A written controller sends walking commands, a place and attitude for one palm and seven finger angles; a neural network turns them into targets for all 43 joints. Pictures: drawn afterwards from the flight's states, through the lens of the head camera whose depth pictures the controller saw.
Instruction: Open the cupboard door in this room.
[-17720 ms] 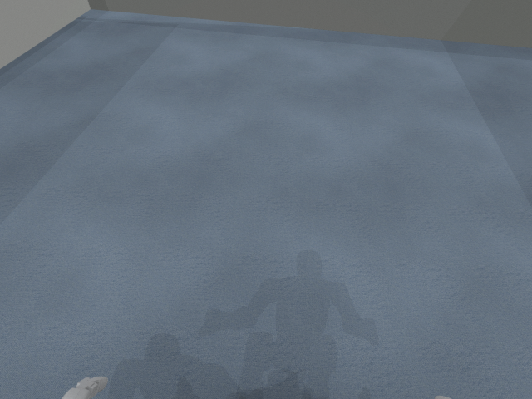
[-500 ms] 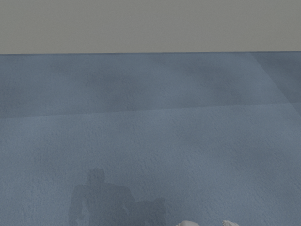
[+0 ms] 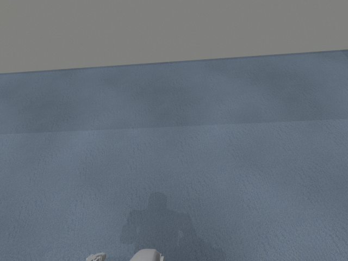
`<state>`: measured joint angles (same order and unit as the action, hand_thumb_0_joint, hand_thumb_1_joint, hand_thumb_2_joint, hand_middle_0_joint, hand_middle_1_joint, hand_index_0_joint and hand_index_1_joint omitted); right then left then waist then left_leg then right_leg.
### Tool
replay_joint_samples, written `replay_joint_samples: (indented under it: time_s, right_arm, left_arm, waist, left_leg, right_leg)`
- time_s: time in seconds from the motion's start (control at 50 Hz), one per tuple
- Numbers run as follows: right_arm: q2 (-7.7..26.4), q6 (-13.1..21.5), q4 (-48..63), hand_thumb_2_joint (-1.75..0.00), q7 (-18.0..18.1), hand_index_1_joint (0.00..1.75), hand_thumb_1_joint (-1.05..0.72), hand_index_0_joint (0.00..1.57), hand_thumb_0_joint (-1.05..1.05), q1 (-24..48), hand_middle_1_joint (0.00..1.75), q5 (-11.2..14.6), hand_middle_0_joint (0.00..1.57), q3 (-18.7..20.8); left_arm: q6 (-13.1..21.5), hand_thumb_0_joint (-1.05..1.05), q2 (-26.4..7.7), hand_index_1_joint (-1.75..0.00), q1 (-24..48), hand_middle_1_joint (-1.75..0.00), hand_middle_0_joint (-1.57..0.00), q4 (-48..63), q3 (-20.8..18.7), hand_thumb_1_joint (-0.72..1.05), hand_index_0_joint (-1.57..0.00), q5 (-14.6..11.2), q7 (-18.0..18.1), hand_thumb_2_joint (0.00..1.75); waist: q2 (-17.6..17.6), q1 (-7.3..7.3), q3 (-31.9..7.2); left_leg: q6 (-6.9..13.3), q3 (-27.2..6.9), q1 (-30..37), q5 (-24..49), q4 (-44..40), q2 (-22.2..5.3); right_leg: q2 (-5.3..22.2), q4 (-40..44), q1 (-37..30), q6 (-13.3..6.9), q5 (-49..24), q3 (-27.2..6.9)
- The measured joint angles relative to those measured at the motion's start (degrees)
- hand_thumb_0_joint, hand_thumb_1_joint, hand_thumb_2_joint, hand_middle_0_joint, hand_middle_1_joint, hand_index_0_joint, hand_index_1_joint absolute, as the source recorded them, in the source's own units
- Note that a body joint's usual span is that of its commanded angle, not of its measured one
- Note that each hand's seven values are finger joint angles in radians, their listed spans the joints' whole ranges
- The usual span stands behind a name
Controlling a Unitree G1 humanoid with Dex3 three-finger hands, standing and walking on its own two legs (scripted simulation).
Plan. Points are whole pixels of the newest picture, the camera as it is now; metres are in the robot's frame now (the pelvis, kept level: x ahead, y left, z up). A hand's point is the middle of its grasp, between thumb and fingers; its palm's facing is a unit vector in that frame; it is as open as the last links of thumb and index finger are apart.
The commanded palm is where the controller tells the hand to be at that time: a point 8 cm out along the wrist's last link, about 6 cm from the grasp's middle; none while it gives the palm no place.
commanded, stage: turn or walk to find it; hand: left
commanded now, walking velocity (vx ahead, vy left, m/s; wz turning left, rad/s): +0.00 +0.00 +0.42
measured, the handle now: out of the picture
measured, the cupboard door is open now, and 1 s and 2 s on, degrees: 0 0 0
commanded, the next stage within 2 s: none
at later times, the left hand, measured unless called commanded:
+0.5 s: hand out of the picture -0.05 +0.26 -0.18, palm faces +0.28 -0.93 -0.24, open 7.4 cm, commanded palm none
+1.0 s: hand out of the picture -0.02 +0.19 -0.14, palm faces +0.41 -0.87 -0.28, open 7.4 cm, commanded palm none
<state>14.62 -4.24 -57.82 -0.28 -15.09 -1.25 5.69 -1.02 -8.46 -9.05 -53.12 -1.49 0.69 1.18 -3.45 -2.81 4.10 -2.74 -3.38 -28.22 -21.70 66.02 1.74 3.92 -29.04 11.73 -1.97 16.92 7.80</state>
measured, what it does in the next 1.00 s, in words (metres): steps on the spot, turning left: left foot, then right foot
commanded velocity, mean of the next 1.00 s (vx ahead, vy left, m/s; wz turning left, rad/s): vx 0.00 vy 0.00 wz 0.42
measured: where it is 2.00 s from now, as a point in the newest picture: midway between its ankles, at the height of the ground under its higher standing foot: outside the picture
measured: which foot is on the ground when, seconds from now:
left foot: up 0.00-0.32, down 0.34-0.82, up 0.84-1.00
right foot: down 0.00-0.34, up 0.36-0.78, down 0.80-1.00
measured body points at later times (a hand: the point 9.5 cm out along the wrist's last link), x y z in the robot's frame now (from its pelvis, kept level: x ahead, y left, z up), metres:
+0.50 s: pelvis -0.02 +0.05 +0.00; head +0.01 +0.08 +0.44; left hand -0.06 +0.31 -0.16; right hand +0.16 -0.17 -0.13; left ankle -0.05 +0.14 -0.74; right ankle -0.02 -0.10 -0.67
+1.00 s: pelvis -0.02 -0.01 +0.00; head +0.03 -0.04 +0.45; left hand -0.04 +0.24 -0.12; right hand +0.11 -0.24 -0.17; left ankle -0.11 +0.12 -0.64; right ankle +0.01 -0.10 -0.74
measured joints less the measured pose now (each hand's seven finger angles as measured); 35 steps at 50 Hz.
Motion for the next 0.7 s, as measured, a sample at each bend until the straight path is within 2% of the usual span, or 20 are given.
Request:
replay_joint_samples:
  time_s: [0.08,0.18,0.28,0.32,0.34,0.36,0.4,0.44,0.5,0.6,0.7]
  right_arm:
    - [0.18,-0.14,-0.37,-0.9,-0.1,0.29,-0.91,0.19,0.0,0.61,0.3,0.04,0.2,-0.12]
    - [0.0,-0.26,-0.34,-0.9,0.05,0.29,-0.91,0.19,0.01,3.14,0.3,0.28,0.2,-0.73]
    - [-0.42,0.63,0.98,-0.9,0.13,0.29,-0.91,0.19,0.01,6.98,0.3,0.81,0.2,-1.64]
    - [-0.61,1.44,1.96,-0.9,0.03,0.29,-0.91,0.19,0.01,8.11,0.3,0.88,0.2,-1.99]
    - [-0.71,2.06,2.42,-0.9,-0.06,0.29,-0.91,0.19,0.01,8.52,0.3,0.8,0.2,-2.12]
    - [-1.31,2.57,2.69,-0.9,-0.04,0.29,-0.91,0.19,0.0,9.14,0.3,0.7,0.2,-2.21]
    - [-2.19,3.12,3.32,-0.9,0.0,0.29,-0.91,0.19,0.0,9.79,0.3,0.54,0.2,-2.8]
    - [-2.73,3.37,3.73,-0.9,0.47,0.29,-0.9,0.19,0.0,9.72,0.3,0.35,0.2,-3.2]
    - [-3.07,3.39,3.76,-0.9,0.95,0.3,-0.9,0.2,0.0,9.44,0.3,0.33,0.2,-3.6]
    - [-3.65,3.32,3.45,-0.9,0.82,0.3,-0.9,0.2,0.0,8.12,0.3,0.41,0.2,-3.76]
    - [-3.91,2.88,3.13,-0.9,0.6,0.3,-0.9,0.2,0.0,5.97,0.3,0.11,0.2,-3.29]
  left_arm:
    - [0.54,0.0,0.12,-0.3,-1.79,-0.3,-0.2,-0.7,-0.17,0.91,-0.2,0.11,0.1,0.9]
    - [0.66,0.0,-1.1,-0.3,-3.67,-0.3,-0.2,-1.62,-0.6,0.91,-0.2,0.61,0.01,0.9]
    - [0.24,0.0,-3.05,-0.3,-5.24,-0.3,-0.2,-2.82,-1.2,0.91,-0.2,0.95,-0.22,0.9]
    - [-0.17,0.0,-4.07,-0.3,-5.99,-0.3,-0.2,-3.49,-1.57,0.91,-0.2,0.75,-0.25,0.9]
    - [-0.52,0.0,-4.65,-0.3,-6.47,-0.3,-0.2,-3.69,-1.78,0.91,-0.2,0.52,-0.27,0.9]
    - [-1.1,0.0,-5.48,-0.3,-6.44,-0.3,-0.2,-4.06,-2.0,0.91,-0.2,0.29,-0.21,0.9]
    - [-2.48,0.0,-6.54,-0.3,-6.26,-0.3,-0.2,-4.68,-2.16,0.91,-0.2,0.2,0.1,0.9]
    - [-3.25,0.0,-6.83,-0.3,-5.7,-0.3,-0.2,-5.18,-2.24,0.91,-0.2,0.18,0.06,0.9]
    - [-3.0,0.01,-6.65,-0.3,-4.26,-0.3,-0.2,-4.76,-2.14,0.91,-0.19,0.1,-0.45,0.9]
    - [-2.39,0.0,-5.98,-0.3,-1.87,-0.3,-0.2,-2.92,-1.85,0.91,-0.19,0.06,-0.7,0.9]
    - [-2.39,0.0,-4.99,-0.3,0.57,-0.3,-0.2,-1.47,-1.55,0.91,-0.19,-0.09,-0.6,0.9]
  waist:
    - [0.86,0.72,0.12]
    - [2.34,2.27,0.91]
    - [3.83,4.22,1.82]
    - [4.35,4.48,1.66]
    - [4.71,4.59,1.34]
    - [5.93,4.9,1.51]
    - [6.92,5.39,1.55]
    - [6.62,5.16,1.11]
    - [5.74,4.81,0.96]
    - [5.08,4.29,0.7]
    - [4.04,2.61,0.63]
  left_leg:
    - [-1.37,0.12,0.75,1.11,0.68,-2.4]
    - [-1.9,1.83,4.5,-2.5,-8.24,-3.86]
    - [-0.87,5.28,9.73,-3.63,-21.83,-3.47]
    - [-0.28,6.74,12.88,1.51,-29.74,-3.09]
    - [1.18,6.99,14.17,3.85,-32.95,-2.82]
    - [2.57,7.22,13.96,3.61,-32.5,-2.06]
    - [4.08,7.12,14.03,2.52,-31.8,-1.65]
    - [4.56,6.18,14.72,3.05,-33.3,-1.66]
    - [4.77,4.59,15.84,5.26,-36.41,-1.41]
    - [4.82,2.88,16.43,7.59,-39.44,-0.44]
    - [4.1,0.92,15.14,8.3,-39.27,0.22]
  right_leg:
    - [0.92,0.89,-0.67,-0.17,-0.23,2.26]
    - [2.48,0.16,-0.44,0.22,0.21,4.73]
    - [4.23,-2.85,0.77,1.56,1.48,6.97]
    - [5.01,-5.37,1.59,2.53,2.7,7.99]
    - [5.56,-7.6,2.53,3.1,3.72,8.21]
    - [5.96,-11.19,4.01,4.0,7.31,6.52]
    - [4.48,-19.83,7.33,4.79,13.57,1.96]
    - [3.0,-26.56,9.97,5.35,13.88,-0.68]
    - [2.08,-31.33,12.54,5.99,10.51,-3.25]
    - [1.87,-30.73,13.81,6.87,7.14,-5.81]
    - [0.83,-23.26,11.47,6.86,8.33,-6.2]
